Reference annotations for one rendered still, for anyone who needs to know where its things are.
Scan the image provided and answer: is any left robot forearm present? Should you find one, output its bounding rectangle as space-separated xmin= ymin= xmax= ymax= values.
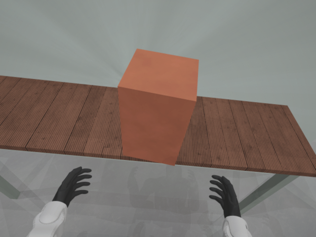
xmin=26 ymin=201 xmax=68 ymax=237

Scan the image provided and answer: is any right robot hand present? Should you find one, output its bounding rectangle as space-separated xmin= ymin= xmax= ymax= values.
xmin=209 ymin=175 xmax=241 ymax=218

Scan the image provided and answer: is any left robot hand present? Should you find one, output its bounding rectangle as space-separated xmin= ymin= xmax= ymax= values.
xmin=52 ymin=166 xmax=92 ymax=207

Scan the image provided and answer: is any right robot forearm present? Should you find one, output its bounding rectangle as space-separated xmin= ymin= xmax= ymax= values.
xmin=222 ymin=216 xmax=252 ymax=237

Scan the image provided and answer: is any table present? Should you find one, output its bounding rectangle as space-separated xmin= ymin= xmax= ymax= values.
xmin=0 ymin=76 xmax=316 ymax=215

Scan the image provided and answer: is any carton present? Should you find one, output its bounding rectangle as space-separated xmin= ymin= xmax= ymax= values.
xmin=118 ymin=49 xmax=199 ymax=166

